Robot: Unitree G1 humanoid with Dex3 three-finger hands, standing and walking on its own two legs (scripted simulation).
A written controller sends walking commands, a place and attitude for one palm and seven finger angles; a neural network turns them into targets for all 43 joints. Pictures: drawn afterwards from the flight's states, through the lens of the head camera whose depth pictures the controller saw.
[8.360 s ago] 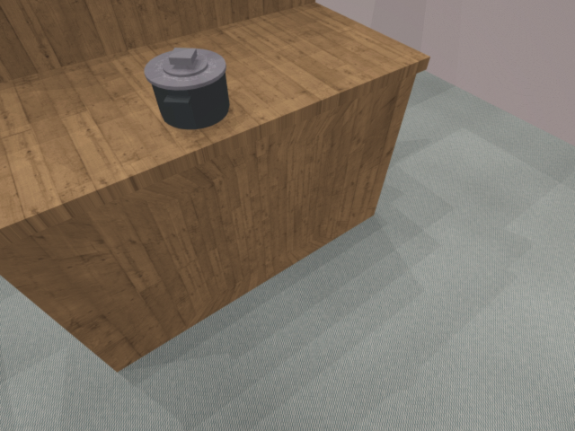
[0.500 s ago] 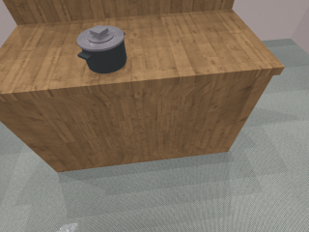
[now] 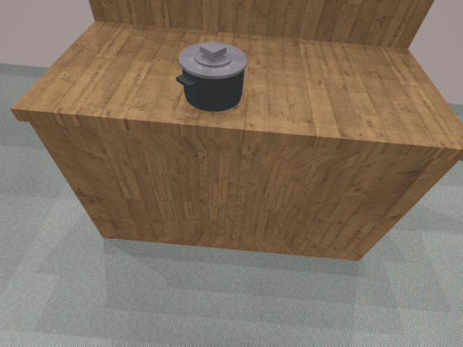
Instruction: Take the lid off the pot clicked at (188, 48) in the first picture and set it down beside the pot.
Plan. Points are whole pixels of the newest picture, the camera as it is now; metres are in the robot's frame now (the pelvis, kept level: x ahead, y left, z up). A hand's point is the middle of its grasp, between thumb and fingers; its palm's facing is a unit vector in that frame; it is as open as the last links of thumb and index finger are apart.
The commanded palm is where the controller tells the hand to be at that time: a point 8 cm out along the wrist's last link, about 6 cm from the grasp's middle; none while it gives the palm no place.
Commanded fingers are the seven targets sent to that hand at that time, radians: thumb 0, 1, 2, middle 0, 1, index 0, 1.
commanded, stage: take the last steps up to it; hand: left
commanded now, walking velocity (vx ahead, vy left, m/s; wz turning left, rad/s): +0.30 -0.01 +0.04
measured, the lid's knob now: (213, 49) +0.76 +0.12 +0.13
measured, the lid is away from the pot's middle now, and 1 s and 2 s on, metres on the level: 0.00 0.00 0.00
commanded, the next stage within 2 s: come to a stop and stand still in 0.54 s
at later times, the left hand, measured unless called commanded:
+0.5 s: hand (173, 300) +0.23 +0.14 -0.16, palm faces +0.05 -0.97 -0.22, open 7.2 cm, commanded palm none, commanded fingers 0.00 0.90 0.90 -0.20 -0.30 -0.20 -0.30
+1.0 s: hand (160, 281) +0.28 +0.18 -0.18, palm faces +0.06 -0.97 -0.22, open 7.4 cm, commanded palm none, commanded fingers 0.00 0.90 0.90 -0.20 -0.30 -0.20 -0.30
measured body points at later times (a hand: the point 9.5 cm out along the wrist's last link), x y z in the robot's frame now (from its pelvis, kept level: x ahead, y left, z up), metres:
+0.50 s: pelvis +0.17 -0.05 +0.00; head +0.20 -0.06 +0.45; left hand +0.23 +0.19 -0.14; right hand +0.15 -0.28 -0.16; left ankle +0.10 +0.09 -0.65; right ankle +0.20 -0.13 -0.73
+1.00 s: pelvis +0.26 -0.02 +0.00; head +0.30 +0.00 +0.45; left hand +0.27 +0.23 -0.16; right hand +0.38 -0.23 -0.14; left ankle +0.32 +0.09 -0.73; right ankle +0.20 -0.16 -0.66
